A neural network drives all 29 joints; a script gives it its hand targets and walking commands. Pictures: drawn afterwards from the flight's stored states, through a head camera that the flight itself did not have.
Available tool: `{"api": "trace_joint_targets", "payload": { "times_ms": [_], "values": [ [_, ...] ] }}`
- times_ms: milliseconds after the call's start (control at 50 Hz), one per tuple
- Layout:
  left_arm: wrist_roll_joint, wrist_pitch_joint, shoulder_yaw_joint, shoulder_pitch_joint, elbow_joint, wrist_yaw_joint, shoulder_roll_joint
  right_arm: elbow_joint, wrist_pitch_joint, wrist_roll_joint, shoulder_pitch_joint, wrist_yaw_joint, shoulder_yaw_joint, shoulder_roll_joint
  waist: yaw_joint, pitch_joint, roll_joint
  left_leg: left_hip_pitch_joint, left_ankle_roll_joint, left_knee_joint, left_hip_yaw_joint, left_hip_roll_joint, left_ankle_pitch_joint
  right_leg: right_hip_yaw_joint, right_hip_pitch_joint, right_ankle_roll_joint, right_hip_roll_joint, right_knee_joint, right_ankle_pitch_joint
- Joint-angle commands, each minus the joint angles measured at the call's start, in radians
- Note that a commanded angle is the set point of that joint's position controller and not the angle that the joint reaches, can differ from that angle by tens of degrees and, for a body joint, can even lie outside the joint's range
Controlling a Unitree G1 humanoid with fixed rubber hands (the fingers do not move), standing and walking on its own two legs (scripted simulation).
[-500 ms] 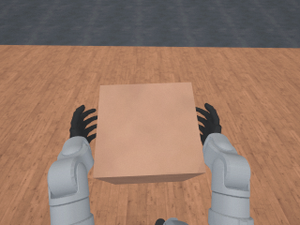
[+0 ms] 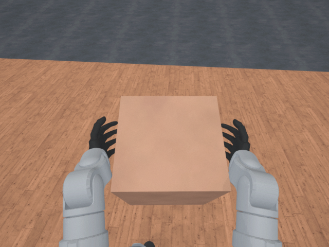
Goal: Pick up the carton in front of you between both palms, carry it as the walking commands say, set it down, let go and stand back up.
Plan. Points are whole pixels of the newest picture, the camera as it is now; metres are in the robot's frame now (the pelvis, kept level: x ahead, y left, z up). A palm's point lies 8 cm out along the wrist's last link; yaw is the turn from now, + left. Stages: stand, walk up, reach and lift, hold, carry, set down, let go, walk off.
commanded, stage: carry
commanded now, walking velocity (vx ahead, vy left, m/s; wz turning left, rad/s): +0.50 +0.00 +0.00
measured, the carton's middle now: (167, 157) +0.34 +0.01 +0.02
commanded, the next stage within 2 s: none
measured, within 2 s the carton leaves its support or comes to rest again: neither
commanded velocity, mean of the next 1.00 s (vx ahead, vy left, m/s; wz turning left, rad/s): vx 0.50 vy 0.00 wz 0.00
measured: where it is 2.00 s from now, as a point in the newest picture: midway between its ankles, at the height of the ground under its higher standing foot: (169, 130)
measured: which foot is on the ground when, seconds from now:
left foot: up 0.00-0.04, down 0.06-0.52, up 0.54-0.98, down 1.00-1.00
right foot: down 0.00-0.06, up 0.08-0.50, down 0.52-1.00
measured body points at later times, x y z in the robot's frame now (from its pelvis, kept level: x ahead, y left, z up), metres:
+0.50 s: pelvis +0.33 -0.01 -0.08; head +0.35 -0.01 +0.37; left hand +0.67 +0.14 +0.02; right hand +0.65 -0.18 +0.01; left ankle +0.16 +0.05 -0.76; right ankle +0.46 -0.08 -0.80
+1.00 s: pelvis +0.62 +0.01 -0.12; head +0.63 +0.01 +0.33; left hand +0.95 +0.18 -0.03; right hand +0.96 -0.14 -0.03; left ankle +0.72 +0.08 -0.86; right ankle +0.46 -0.07 -0.81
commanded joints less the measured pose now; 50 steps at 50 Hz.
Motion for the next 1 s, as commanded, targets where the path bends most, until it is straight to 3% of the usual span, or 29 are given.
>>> {"api": "trace_joint_targets", "payload": {
  "times_ms": [0,20,40,60,80,100,140,200,280,360,400,420,440,460,480,500,520,540,560,620,720,780,820,840,880,920,940,960,980],
  "values": [
    [-0.121,0.011,-0.601,-0.439,-0.059,0.021,-0.589,0.007,0.007,0.074,-0.382,-0.012,0.559,0.566,-0.123,-0.421,0.055,0.714,0.093,-0.07,-0.082,0.144,0.492,0.022,-0.207,0.076,-0.084,0.589,0.383],
    [-0.11,0.027,-0.599,-0.444,-0.039,0.022,-0.592,0.031,0.012,0.047,-0.361,-0.023,0.525,0.524,-0.139,-0.476,0.22,0.956,0.188,0.099,-0.324,0.334,0.849,0.057,-0.507,0.082,0.01,0.813,-0.224],
    [-0.116,0.042,-0.595,-0.436,-0.024,0.028,-0.572,0.054,0.019,0.045,-0.344,-0.03,0.513,0.516,-0.165,-0.567,0.249,1.049,0.257,0.115,-0.519,0.397,0.616,0.132,-0.671,0.069,-0.009,0.932,-0.254],
    [-0.109,0.046,-0.589,-0.469,-0.031,0.032,-0.592,0.034,0.021,0.065,-0.408,-0.03,0.537,0.552,-0.173,-0.516,0.205,0.992,0.269,0.056,-0.605,0.378,0.377,0.148,-0.774,0.038,-0.023,0.939,-0.217],
    [-0.131,0.034,-0.587,-0.5,-0.089,0.035,-0.617,0.004,0.018,0.125,-0.467,-0.02,0.572,0.619,-0.16,-0.464,0.122,0.894,0.269,-0.003,-0.58,0.34,0.156,0.166,-0.785,0.031,-0.055,0.869,-0.155],
    [-0.123,0.026,-0.566,-0.509,-0.066,0.039,-0.639,-0.031,0.005,0.168,-0.535,-0.005,0.615,0.666,-0.133,-0.425,0.045,0.776,0.261,-0.035,-0.535,0.329,0.062,0.169,-0.747,0.054,-0.09,0.813,-0.117],
    [-0.084,-0.001,-0.523,-0.497,-0.034,0.03,-0.675,-0.055,-0.013,0.233,-0.629,0.034,0.694,0.773,-0.091,-0.384,-0.084,0.526,0.218,-0.069,-0.406,0.283,0.046,0.146,-0.59,0.062,-0.129,0.655,-0.029],
    [-0.042,-0.015,-0.536,-0.448,0.018,0.012,-0.704,-0.03,-0.027,0.221,-0.634,0.049,0.706,0.782,-0.092,-0.37,0.028,0.501,0.199,-0.059,-0.33,0.258,0.236,0.116,-0.577,0.065,-0.121,0.523,0.122],
    [-0.084,-0.04,-0.569,-0.483,-0.027,0.007,-0.712,-0.035,-0.046,0.21,-0.573,0.041,0.697,0.777,-0.134,-0.36,0.093,0.592,0.13,0.001,-0.196,0.164,0.37,0.065,-0.577,0.056,-0.102,0.239,0.385],
    [-0.081,-0.038,-0.573,-0.447,-0.037,0.015,-0.662,-0.027,-0.047,0.174,-0.497,0.025,0.675,0.713,-0.162,-0.312,0.076,0.57,0.079,0.055,-0.115,0.098,0.242,-0.034,-0.404,0.035,-0.042,-0.051,0.616],
    [-0.071,-0.024,-0.568,-0.411,-0.026,0.022,-0.601,0.013,-0.036,0.152,-0.455,0.009,0.648,0.666,-0.14,-0.309,0.081,0.569,0.069,0.201,-0.106,0.103,0.236,-0.05,-0.311,0.008,-0.028,-0.136,0.647],
    [-0.055,-0.015,-0.544,-0.372,0.003,0.027,-0.567,0.03,-0.025,0.139,-0.444,0.0,0.643,0.649,-0.103,-0.329,0.038,0.548,0.038,0.311,-0.079,0.074,0.248,-0.061,-0.2,-0.004,-0.024,-0.197,0.684],
    [-0.057,-0.01,-0.528,-0.354,-0.009,0.03,-0.551,0.007,-0.016,0.144,-0.448,-0.004,0.651,0.642,-0.056,-0.383,-0.015,0.464,0.025,0.446,-0.053,0.064,0.127,-0.028,-0.023,-0.014,-0.076,-0.177,0.737],
    [-0.043,0.001,-0.514,-0.343,0.013,0.037,-0.528,0.015,-0.003,0.144,-0.47,-0.006,0.634,0.605,-0.003,-0.438,-0.116,0.234,-0.011,0.656,-0.036,0.023,-0.146,0.157,0.222,-0.08,-0.251,-0.049,1.093],
    [-0.038,0.007,-0.504,-0.373,0.01,0.046,-0.494,0.024,0.006,0.152,-0.501,-0.007,0.629,0.62,0.013,-0.5,-0.305,-0.143,-0.04,0.922,-0.08,-0.071,-0.816,0.488,0.5,-0.225,-0.468,0.077,1.311],
    [-0.06,0.014,-0.522,-0.382,-0.001,0.053,-0.51,0.028,0.012,0.154,-0.502,-0.012,0.614,0.608,0.004,-0.55,-0.278,-0.282,-0.022,1.031,-0.146,-0.034,-0.841,0.64,0.529,-0.295,-0.543,0.054,1.027],
    [-0.095,0.022,-0.543,-0.402,-0.019,0.05,-0.562,0.02,0.016,0.158,-0.483,-0.018,0.604,0.619,0.013,-0.545,-0.141,-0.274,-0.018,1.013,-0.164,-0.021,-0.763,0.638,0.438,-0.274,-0.486,-0.028,0.693],
    [-0.133,0.014,-0.573,-0.473,-0.067,0.044,-0.59,0.03,0.011,0.152,-0.495,-0.024,0.572,0.637,0.005,-0.482,-0.013,-0.271,-0.021,0.905,-0.144,0.008,-0.7,0.586,0.321,-0.231,-0.459,-0.066,0.536],
    [-0.158,0.007,-0.599,-0.518,-0.07,0.036,-0.636,0.032,0.009,0.153,-0.518,-0.021,0.565,0.665,0.005,-0.431,0.0,-0.211,-0.021,0.815,-0.135,0.033,-0.678,0.548,0.172,-0.214,-0.425,-0.107,0.464],
    [-0.197,-0.008,-0.656,-0.606,-0.087,0.0,-0.723,0.044,-0.014,0.109,-0.53,-0.006,0.561,0.712,-0.038,-0.38,-0.06,-0.09,-0.026,0.645,-0.124,0.054,-0.578,0.417,-0.024,-0.17,-0.369,-0.155,0.452],
    [-0.169,-0.031,-0.636,-0.528,-0.017,-0.01,-0.71,0.034,-0.042,0.079,-0.524,-0.006,0.591,0.709,-0.008,-0.37,-0.146,-0.074,-0.02,0.398,-0.068,0.043,-0.314,0.24,0.033,-0.111,-0.292,-0.137,0.723],
    [-0.149,-0.034,-0.614,-0.466,0.012,0.001,-0.684,0.01,-0.047,0.094,-0.527,-0.007,0.6,0.68,0.02,-0.333,-0.16,-0.101,-0.013,0.224,-0.041,0.028,-0.191,0.194,0.125,-0.071,-0.24,-0.098,0.81],
    [-0.155,-0.034,-0.618,-0.452,-0.007,0.007,-0.673,-0.006,-0.047,0.1,-0.519,-0.01,0.596,0.661,0.046,-0.322,-0.11,-0.106,-0.015,0.124,-0.011,-0.002,-0.142,0.187,0.199,-0.062,-0.222,-0.054,0.837],
    [-0.147,-0.034,-0.617,-0.448,-0.022,0.013,-0.648,0.004,-0.041,0.096,-0.486,-0.011,0.586,0.646,0.053,-0.318,-0.135,-0.109,-0.011,0.07,-0.002,-0.012,-0.13,0.189,0.246,-0.056,-0.218,-0.036,0.845],
    [-0.138,-0.025,-0.613,-0.438,-0.021,0.022,-0.621,0.022,-0.028,0.083,-0.436,-0.01,0.562,0.611,0.039,-0.319,-0.108,0.019,-0.004,-0.079,0.013,-0.027,-0.061,0.157,0.205,-0.048,-0.207,0.04,0.786],
    [-0.131,-0.016,-0.615,-0.456,-0.009,0.027,-0.62,0.054,-0.017,0.062,-0.388,-0.011,0.527,0.586,-0.045,-0.38,-0.057,0.376,0.029,-0.138,0.014,-0.01,0.065,0.091,0.034,0.01,-0.169,0.281,0.704],
    [-0.13,-0.003,-0.618,-0.449,0.009,0.026,-0.616,0.072,-0.013,0.045,-0.378,-0.015,0.505,0.554,-0.091,-0.422,0.049,0.604,0.066,-0.03,-0.079,0.113,0.323,0.063,-0.173,0.047,-0.132,0.421,0.47],
    [-0.127,0.009,-0.623,-0.464,-0.001,0.027,-0.621,0.102,-0.011,0.035,-0.359,-0.023,0.485,0.544,-0.111,-0.464,0.226,0.841,0.173,0.078,-0.352,0.322,0.648,0.043,-0.47,0.081,-0.034,0.651,-0.105],
    [-0.131,0.02,-0.616,-0.45,0.009,0.03,-0.622,0.084,-0.007,0.038,-0.363,-0.027,0.485,0.547,-0.133,-0.541,0.278,0.952,0.24,0.063,-0.534,0.386,0.482,0.107,-0.645,0.074,-0.013,0.799,-0.237]
  ]
}}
